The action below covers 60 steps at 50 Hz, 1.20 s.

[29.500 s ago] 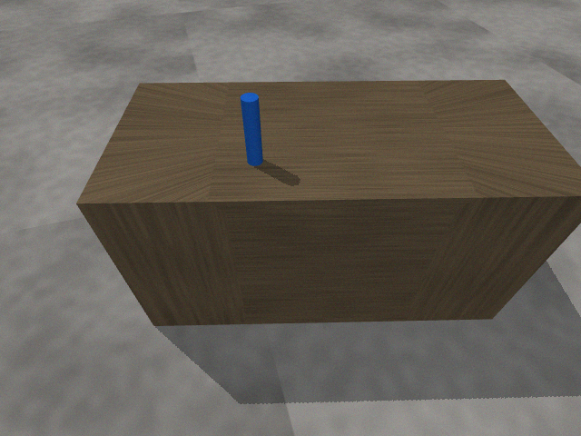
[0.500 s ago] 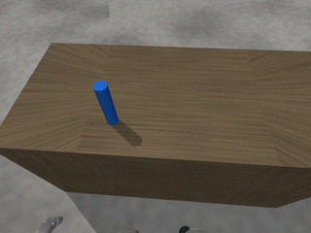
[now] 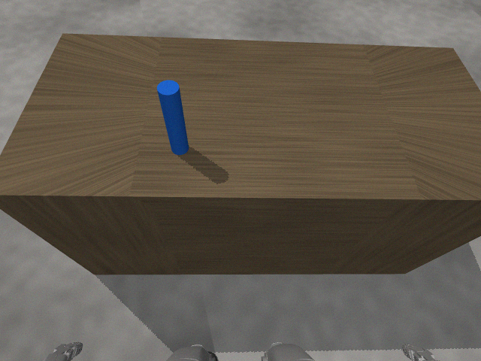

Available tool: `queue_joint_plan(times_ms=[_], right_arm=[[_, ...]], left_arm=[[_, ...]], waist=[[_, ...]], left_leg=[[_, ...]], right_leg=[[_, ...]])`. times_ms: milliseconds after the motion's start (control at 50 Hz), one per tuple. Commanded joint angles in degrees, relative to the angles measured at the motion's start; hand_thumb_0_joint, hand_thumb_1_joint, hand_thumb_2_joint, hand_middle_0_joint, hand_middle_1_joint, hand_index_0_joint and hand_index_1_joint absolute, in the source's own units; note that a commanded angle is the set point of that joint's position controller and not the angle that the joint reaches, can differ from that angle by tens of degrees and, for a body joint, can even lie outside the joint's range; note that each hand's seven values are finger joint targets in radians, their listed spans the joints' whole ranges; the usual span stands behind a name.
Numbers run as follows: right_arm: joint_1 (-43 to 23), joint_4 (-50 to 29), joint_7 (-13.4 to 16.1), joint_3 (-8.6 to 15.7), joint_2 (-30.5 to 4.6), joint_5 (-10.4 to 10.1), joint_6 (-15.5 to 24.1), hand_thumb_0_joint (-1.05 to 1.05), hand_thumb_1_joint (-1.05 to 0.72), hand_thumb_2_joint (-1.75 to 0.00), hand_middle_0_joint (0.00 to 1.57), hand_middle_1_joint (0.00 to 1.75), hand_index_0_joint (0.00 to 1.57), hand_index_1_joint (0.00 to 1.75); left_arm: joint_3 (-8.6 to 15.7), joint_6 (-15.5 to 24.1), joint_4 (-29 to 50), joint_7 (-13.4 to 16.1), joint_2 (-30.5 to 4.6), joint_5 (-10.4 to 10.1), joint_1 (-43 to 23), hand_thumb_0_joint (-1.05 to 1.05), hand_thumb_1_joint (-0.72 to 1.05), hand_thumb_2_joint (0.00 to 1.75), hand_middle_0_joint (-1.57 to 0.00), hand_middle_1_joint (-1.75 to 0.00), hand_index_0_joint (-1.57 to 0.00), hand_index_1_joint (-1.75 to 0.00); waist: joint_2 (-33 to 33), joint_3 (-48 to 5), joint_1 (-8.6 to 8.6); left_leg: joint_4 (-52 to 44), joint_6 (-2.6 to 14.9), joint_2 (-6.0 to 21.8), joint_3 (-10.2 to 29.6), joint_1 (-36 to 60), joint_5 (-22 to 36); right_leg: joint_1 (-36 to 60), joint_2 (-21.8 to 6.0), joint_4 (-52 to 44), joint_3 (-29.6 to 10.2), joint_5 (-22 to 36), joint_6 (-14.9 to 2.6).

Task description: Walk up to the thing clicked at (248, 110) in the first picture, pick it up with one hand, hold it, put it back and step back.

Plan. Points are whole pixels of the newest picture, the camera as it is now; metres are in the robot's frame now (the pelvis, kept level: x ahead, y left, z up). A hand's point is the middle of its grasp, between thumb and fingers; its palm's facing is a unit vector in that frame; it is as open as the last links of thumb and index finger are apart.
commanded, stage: step back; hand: left
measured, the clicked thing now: (174, 121) +0.57 +0.17 -0.02
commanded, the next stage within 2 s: none
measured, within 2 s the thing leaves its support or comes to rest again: neither
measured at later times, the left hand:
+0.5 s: hand out of the picture +0.01 +0.24 -0.14, palm faces +0.02 -0.92 -0.38, open 7.4 cm
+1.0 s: hand out of the picture -0.21 +0.22 -0.16, palm faces -0.04 -0.91 -0.41, open 7.4 cm
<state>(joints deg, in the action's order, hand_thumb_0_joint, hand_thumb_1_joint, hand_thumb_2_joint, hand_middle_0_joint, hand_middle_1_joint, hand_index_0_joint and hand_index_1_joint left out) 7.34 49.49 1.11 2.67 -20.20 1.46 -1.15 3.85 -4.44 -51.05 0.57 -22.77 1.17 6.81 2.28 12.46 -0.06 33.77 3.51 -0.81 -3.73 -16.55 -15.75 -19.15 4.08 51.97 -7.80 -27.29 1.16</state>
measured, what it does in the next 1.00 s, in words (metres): walks backwards: right foot, then left foot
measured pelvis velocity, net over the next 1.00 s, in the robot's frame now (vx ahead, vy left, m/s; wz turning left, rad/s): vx -0.28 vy -0.06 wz -0.03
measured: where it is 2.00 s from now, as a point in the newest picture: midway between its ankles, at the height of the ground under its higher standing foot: outside the picture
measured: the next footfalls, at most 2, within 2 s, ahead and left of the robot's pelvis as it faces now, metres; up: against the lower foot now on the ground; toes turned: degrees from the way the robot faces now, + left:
right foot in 0.12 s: -0.01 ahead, -0.12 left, +0.00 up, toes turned +2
left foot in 0.52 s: -0.13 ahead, +0.09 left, +0.00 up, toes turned +1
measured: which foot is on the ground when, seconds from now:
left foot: down 0.00-0.16, up 0.18-0.50, down 0.52-1.00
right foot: up 0.00-0.10, down 0.12-0.54, up 0.56-0.94, down 0.96-1.00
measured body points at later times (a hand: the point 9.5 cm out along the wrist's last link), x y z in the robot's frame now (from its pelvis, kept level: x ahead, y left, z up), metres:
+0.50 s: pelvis -0.13 -0.02 -0.01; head -0.05 -0.02 +0.43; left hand +0.01 +0.29 -0.11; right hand -0.02 -0.34 -0.13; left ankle -0.17 +0.10 -0.72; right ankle -0.05 -0.13 -0.73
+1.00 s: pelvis -0.28 -0.06 -0.02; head -0.22 -0.07 +0.43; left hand -0.20 +0.27 -0.13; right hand -0.13 -0.38 -0.12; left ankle -0.17 +0.09 -0.73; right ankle -0.31 -0.19 -0.73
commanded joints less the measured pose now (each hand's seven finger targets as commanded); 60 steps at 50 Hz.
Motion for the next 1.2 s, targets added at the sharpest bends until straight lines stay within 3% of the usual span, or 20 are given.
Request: queue_joint_plan(times_ms=[0, 100, 140, 160, 240, 380, 480, 500, 520, 540, 560, 640, 800, 900, 940, 960, 980, 1000, 1080, 1180], right_arm=[[1.37, -4.03, 0.96, 4.7, -16.89, -0.35, 0.37, 0.0, -0.9, -0.9, 0.2, 0.3, 0.2, 0.3], [-2.92, -5.21, 0.38, 4.04, -16.13, -1.13, -0.05, 0.0, -0.9, -0.9, 0.2, 0.3, 0.2, 0.3], [-5.16, -5.64, 0.74, 3.17, -12.38, -1.77, -0.18, 0.0, -0.9, -0.9, 0.2, 0.3, 0.2, 0.3], [-2.85, -4.53, 1.01, 3.65, -13.69, -1.49, -0.61, 0.0, -0.9, -0.9, 0.2, 0.3, 0.2, 0.3], [2.78, -1.44, 0.85, 2.7, -13.38, -1.93, -0.25, 0.0, -0.9, -0.9, 0.2, 0.3, 0.2, 0.3], [2.95, -3.63, 1.64, 2.02, -12.68, -1.21, 0.97, 0.0, -0.9, -0.9, 0.2, 0.3, 0.2, 0.3], [10.01, -0.76, 0.99, 3.29, -12.95, -0.32, 1.25, 0.0, -0.9, -0.9, 0.2, 0.3, 0.2, 0.3], [9.88, -0.81, 1.01, 3.72, -14.06, 0.26, 1.35, 0.0, -0.9, -0.9, 0.2, 0.3, 0.2, 0.3], [8.79, -1.85, 0.97, 4.81, -18.46, 1.27, 1.5, 0.0, -0.9, -0.9, 0.2, 0.3, 0.2, 0.3], [4.11, -3.27, 0.33, 5.71, -23.64, 1.22, 1.27, 0.0, -0.9, -0.9, 0.2, 0.3, 0.2, 0.3], [2.81, -4.25, 0.5, 6.09, -24.61, 1.16, 1.48, 0.0, -0.9, -0.9, 0.2, 0.3, 0.2, 0.3], [-3.15, -5.33, 1.23, 3.54, -15.24, 1.0, 2.01, 0.0, -0.9, -0.9, 0.2, 0.3, 0.2, 0.3], [2.64, -6.12, 1.35, 4.84, -16.76, 0.15, 1.44, 0.0, -0.9, -0.9, 0.2, 0.3, 0.2, 0.3], [-0.94, -7.58, 0.64, 5.09, -18.82, 0.36, 0.05, 0.0, -0.9, -0.9, 0.2, 0.3, 0.2, 0.3], [-3.12, -7.91, 0.27, 4.44, -17.72, -0.29, -0.68, 0.0, -0.9, -0.9, 0.2, 0.3, 0.2, 0.3], [-2.92, -8.36, 0.19, 3.75, -15.28, -0.59, -0.74, 0.0, -0.9, -0.9, 0.2, 0.3, 0.2, 0.3], [-4.22, -9.8, 0.57, 3.02, -11.95, -1.11, -0.4, 0.0, -0.9, -0.9, 0.2, 0.3, 0.2, 0.3], [-4.37, -9.02, 1.68, 4.12, -14.15, -0.8, -0.69, 0.0, -0.9, -0.9, 0.2, 0.3, 0.2, 0.3], [2.57, -4.08, 1.18, 3.04, -13.52, -1.71, -0.44, 0.0, -0.9, -0.9, 0.2, 0.3, 0.2, 0.3], [1.84, -4.96, 1.53, 1.93, -11.6, -0.79, 0.9, 0.0, -0.9, -0.9, 0.2, 0.3, 0.2, 0.3]], left_arm=[[2.73, 2.22, 4.91, 0.33, -9.33, 0.31, 2.38, 0.0, 0.9, 0.9, -0.2, -0.3, -0.2, -0.3], [3.76, 2.82, 3.12, -0.27, -10.94, 1.16, 8.52, 0.0, 0.9, 0.9, -0.2, -0.3, -0.2, -0.3], [5.17, 2.93, 5.61, -0.4, -17.43, 0.72, 3.57, 0.0, 0.9, 0.9, -0.2, -0.3, -0.2, -0.3], [5.15, 3.33, 8.06, -0.32, -17.85, 1.37, 0.17, 0.0, 0.9, 0.9, -0.2, -0.3, -0.2, -0.3], [3.82, 3.33, 10.23, 0.49, -11.32, 0.68, -4.09, 0.0, 0.9, 0.9, -0.2, -0.3, -0.2, -0.3], [4.14, 2.38, 11.44, 0.95, -10.97, 1.05, 3.15, 0.0, 0.9, 0.9, -0.2, -0.3, -0.2, -0.3], [3.72, 1.06, 12.87, 0.29, -12.34, 0.18, -1.09, 0.0, 0.9, 0.9, -0.2, -0.3, -0.2, -0.3], [3.16, 0.77, 13.22, 0.07, -10.99, -0.01, -0.94, 0.0, 0.9, 0.9, -0.2, -0.3, -0.2, -0.3], [2.69, 0.76, 13.95, -0.15, -8.94, -0.31, -0.76, 0.0, 0.9, 0.9, -0.2, -0.3, -0.2, -0.3], [3.52, 0.93, 13.93, 0.4, -9.87, -0.19, -2.73, 0.0, 0.9, 0.9, -0.2, -0.3, -0.2, -0.3], [4.3, 0.82, 13.45, 1.01, -11.14, 1.04, -5.06, 0.0, 0.9, 0.9, -0.2, -0.3, -0.2, -0.3], [4.58, 0.61, 9.42, 0.2, -10.01, -0.55, 3.65, 0.0, 0.9, 0.9, -0.2, -0.3, -0.2, -0.3], [3.87, 1.5, 9.51, 0.05, -9.28, 0.3, 3.48, 0.0, 0.9, 0.9, -0.2, -0.3, -0.2, -0.3], [3.69, 2.2, 5.44, -0.72, -9.38, 0.23, 9.61, 0.0, 0.9, 0.9, -0.2, -0.3, -0.2, -0.3], [4.33, 2.47, 2.7, -0.64, -10.36, 0.6, 14.33, 0.0, 0.9, 0.9, -0.2, -0.3, -0.2, -0.3], [5.0, 2.61, 3.43, -0.64, -12.93, 1.3, 13.45, 0.0, 0.9, 0.9, -0.2, -0.3, -0.2, -0.3], [6.41, 2.54, 5.6, -0.88, -18.67, 1.47, 9.82, 0.0, 0.9, 0.9, -0.2, -0.3, -0.2, -0.3], [6.93, 2.4, 8.05, -0.61, -23.13, 1.91, 4.34, 0.0, 0.9, 0.9, -0.2, -0.3, -0.2, -0.3], [4.31, 2.86, 10.06, 0.37, -12.76, 1.24, -4.57, 0.0, 0.9, 0.9, -0.2, -0.3, -0.2, -0.3], [4.32, 2.38, 10.0, 1.21, -11.51, 1.61, 3.61, 0.0, 0.9, 0.9, -0.2, -0.3, -0.2, -0.3]], waist=[[-9.9, -16.47, -0.93], [-3.14, -16.61, 2.43], [14.56, -11.34, 3.18], [13.96, -9.33, 2.73], [5.04, -9.95, -0.72], [8.92, -17.18, 3.57], [6.67, -19.5, -0.69], [3.96, -18.31, -0.84], [-7.87, -18.35, -0.69], [-15.61, -14.92, -1.25], [-14.53, -12.73, -3.19], [-7.41, -9.96, 3.81], [-11.68, -15.68, -1.32], [-13.97, -18.98, 0.51], [-10.93, -18.9, 3.51], [-3.6, -16.74, 3.25], [11.89, -12.86, 3.67], [16.99, -10.05, 5.1], [7.09, -7.71, -1.73], [9.72, -12.77, 3.59]], left_leg=[[-5.89, 8.65, 16.65, 16.67, 14.0, 25.76], [-0.42, 2.88, 12.72, 13.71, -0.49, 11.69], [18.6, -3.36, -4.22, 4.28, -7.17, -15.14], [30.16, -3.87, -3.82, 9.74, -4.99, -21.82], [33.7, -3.62, -6.55, 12.6, -9.03, -13.56], [15.96, -5.68, -2.28, 7.89, -11.57, -15.6], [-8.4, -2.8, -1.5, 2.38, 4.18, 1.48], [-11.3, -1.62, 1.21, 6.95, 6.37, 5.92], [-12.78, 2.69, 13.08, 23.16, 10.05, 11.82], [-16.12, 10.56, 23.7, 33.24, 4.42, 17.13], [-16.96, 14.79, 27.0, 37.2, -3.17, 15.95], [-10.91, 6.39, 13.48, 15.53, 5.11, 26.75], [-7.05, 11.19, 17.26, 15.44, 14.39, 25.86], [-3.72, 7.9, 14.79, 12.95, 6.09, 14.53], [-0.26, 4.08, 12.27, 11.41, -0.67, 8.83], [5.68, 1.16, 7.68, 10.3, -7.31, 0.5], [15.45, -2.88, -3.99, 7.11, -17.47, -13.92], [29.16, -4.39, -3.03, 10.41, -12.56, -21.65], [35.74, -3.64, -6.27, 12.56, -11.94, -10.71], [21.36, -5.35, -3.85, 8.08, -15.63, -14.33]], right_leg=[[-0.6, -2.2, -9.56, 4.01, 1.05, -0.97], [11.69, -6.27, -24.53, 0.08, 16.34, -4.99], [3.17, -22.96, -34.08, -20.81, 24.59, -16.8], [-3.29, -26.52, -34.94, -25.14, 26.37, -19.97], [3.8, -14.99, -28.55, -5.67, 36.75, -12.21], [21.79, -17.46, -23.06, -6.58, 43.37, -14.49], [13.16, -14.89, -17.87, -3.33, 32.73, -9.7], [7.44, -13.07, -16.48, -3.19, 25.92, -7.21], [-3.33, -6.57, -7.74, 0.69, 13.42, -3.99], [-8.81, 2.04, 4.86, 4.16, -7.28, -1.9], [-6.09, 1.59, 14.71, -2.95, -10.99, -1.55], [-12.48, 3.48, 21.97, -5.46, 0.47, -2.07], [-7.89, -1.23, 5.37, -0.45, -1.98, 2.08], [5.84, -3.06, -17.51, 6.91, 5.36, -0.32], [12.7, -2.98, -26.42, 7.7, 12.39, -2.54], [11.98, -8.58, -29.19, -3.14, 8.19, -4.52], [8.25, -19.1, -33.33, -18.53, 8.23, -10.56], [-5.77, -28.28, -36.77, -26.86, 8.99, -18.47], [-2.3, -15.12, -27.78, -2.56, 26.75, -10.17], [15.62, -16.45, -22.97, -3.05, 36.66, -12.88]])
